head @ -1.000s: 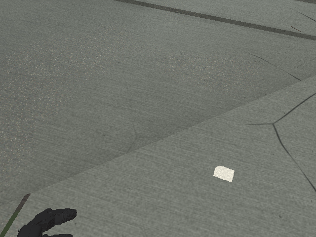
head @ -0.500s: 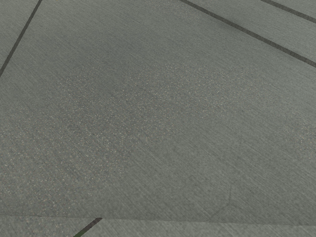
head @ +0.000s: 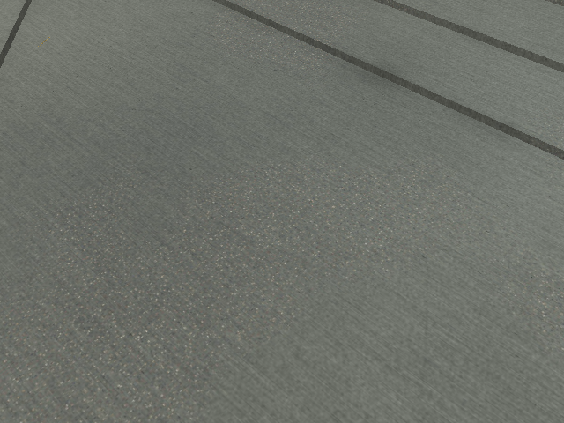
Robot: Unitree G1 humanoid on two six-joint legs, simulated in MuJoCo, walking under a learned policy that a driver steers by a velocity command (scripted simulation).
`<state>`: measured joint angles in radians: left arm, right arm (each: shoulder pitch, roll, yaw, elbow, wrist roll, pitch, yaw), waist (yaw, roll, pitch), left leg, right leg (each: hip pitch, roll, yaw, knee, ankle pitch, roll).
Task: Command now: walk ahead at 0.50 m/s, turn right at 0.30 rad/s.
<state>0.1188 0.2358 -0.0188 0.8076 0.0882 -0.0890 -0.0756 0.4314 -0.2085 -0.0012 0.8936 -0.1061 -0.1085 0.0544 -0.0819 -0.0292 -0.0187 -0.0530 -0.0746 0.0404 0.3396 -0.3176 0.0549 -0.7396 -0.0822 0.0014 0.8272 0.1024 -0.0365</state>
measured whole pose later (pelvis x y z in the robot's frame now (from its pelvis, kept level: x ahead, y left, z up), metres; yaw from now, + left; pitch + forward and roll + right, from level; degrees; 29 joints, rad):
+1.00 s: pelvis +0.56 -0.14 -0.17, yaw -26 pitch +4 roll +2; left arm -0.01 0.22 0.03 0.64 -0.02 -0.06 -0.03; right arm 0.48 -0.25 -0.05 0.99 0.03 -0.05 -0.02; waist -0.10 -0.03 -0.03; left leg 0.02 0.01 0.08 0.36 -0.43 -0.03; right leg -0.54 -0.02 0.00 0.54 -0.07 -0.07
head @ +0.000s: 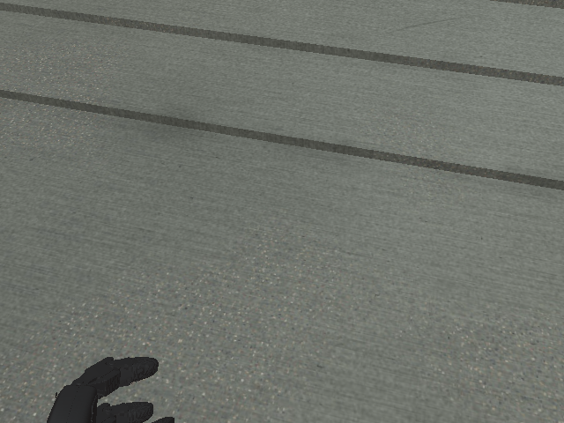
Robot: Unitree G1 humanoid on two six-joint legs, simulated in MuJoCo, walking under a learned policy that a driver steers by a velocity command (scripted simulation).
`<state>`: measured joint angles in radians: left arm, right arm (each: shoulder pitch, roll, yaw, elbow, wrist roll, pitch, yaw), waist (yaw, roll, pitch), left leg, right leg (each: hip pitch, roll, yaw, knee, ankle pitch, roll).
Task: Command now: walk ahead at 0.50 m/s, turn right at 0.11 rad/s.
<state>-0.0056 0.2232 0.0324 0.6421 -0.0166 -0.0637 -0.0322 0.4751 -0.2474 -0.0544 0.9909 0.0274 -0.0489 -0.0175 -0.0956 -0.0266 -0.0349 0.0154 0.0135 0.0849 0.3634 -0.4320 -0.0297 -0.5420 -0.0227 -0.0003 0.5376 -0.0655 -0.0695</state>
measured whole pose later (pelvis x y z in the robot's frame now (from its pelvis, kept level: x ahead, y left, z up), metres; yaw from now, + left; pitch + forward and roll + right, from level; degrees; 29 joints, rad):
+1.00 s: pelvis +0.55 +0.09 +0.01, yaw +29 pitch +3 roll +1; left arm -0.02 0.25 0.06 0.73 -0.01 -0.12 -0.01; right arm 0.37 -0.26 -0.09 0.79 0.03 -0.04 -0.02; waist -0.09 -0.03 0.01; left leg -0.09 -0.12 -0.21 0.44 -0.38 0.07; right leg -0.52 0.00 0.08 0.47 -0.01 0.02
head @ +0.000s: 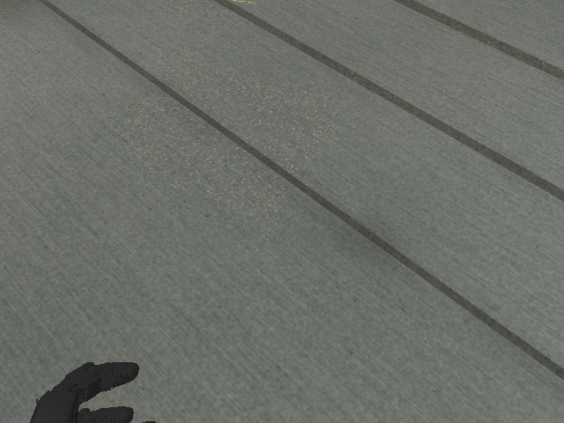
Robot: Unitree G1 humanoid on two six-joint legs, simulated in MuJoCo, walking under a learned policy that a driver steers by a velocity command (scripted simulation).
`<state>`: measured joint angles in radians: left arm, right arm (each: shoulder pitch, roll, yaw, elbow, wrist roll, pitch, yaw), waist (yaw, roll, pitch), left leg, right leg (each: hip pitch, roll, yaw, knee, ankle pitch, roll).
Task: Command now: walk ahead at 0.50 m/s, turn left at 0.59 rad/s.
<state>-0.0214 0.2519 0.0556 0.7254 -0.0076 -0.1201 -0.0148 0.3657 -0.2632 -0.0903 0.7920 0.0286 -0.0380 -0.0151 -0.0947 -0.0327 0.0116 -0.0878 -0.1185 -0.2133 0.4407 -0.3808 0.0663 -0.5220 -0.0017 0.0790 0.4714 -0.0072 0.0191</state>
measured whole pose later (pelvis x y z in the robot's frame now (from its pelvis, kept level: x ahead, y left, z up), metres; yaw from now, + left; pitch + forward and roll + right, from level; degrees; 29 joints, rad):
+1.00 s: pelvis +0.51 +0.13 +0.00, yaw +34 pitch +2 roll +1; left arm 0.02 0.28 0.04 0.70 0.00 -0.10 -0.03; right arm 0.37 -0.29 -0.07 0.72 0.02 -0.04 -0.01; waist -0.08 -0.05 0.02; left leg -0.07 -0.11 -0.17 0.41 -0.36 0.07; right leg -0.57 -0.03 0.06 0.52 0.04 0.03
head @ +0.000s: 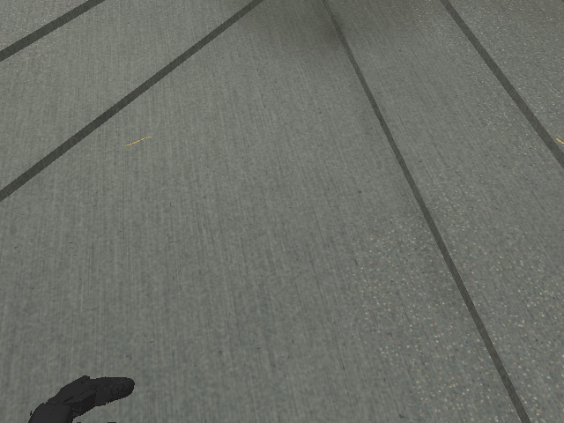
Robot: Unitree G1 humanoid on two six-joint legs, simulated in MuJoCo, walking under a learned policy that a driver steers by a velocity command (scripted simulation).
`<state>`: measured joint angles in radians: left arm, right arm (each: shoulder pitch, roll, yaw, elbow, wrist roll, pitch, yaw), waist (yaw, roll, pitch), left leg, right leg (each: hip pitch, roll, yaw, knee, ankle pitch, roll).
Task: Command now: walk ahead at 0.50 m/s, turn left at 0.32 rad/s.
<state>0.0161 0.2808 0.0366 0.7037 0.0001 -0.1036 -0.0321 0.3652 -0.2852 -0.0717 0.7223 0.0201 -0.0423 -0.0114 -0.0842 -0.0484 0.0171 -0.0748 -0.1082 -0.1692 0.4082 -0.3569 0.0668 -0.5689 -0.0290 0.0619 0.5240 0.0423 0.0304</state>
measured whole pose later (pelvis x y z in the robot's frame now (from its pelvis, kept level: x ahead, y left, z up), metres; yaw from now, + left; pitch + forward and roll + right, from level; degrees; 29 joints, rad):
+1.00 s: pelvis +0.55 +0.05 +0.00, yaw +20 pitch +2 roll +1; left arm 0.02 0.29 0.03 0.68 0.00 -0.10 -0.02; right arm 0.39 -0.29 -0.07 0.74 0.03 -0.04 -0.01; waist -0.09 -0.04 0.02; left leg -0.10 -0.12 -0.18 0.40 -0.33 0.07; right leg -0.57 -0.02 0.10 0.52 0.02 0.05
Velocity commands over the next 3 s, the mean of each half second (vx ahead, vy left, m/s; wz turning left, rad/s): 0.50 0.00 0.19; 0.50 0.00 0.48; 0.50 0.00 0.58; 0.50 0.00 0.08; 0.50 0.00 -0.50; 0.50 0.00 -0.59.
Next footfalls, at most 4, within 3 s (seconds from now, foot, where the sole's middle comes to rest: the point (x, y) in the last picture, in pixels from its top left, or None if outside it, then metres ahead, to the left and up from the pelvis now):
0.06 right None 0.21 -0.13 -0.77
0.58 left None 0.48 0.13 -0.77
1.06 right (258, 299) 0.79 0.00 -0.77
1.56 left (115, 280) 0.88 0.38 -0.77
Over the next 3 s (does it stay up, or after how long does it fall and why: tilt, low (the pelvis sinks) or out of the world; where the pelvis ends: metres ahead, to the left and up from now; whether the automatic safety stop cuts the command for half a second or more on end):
stays up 1.50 0.55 0.02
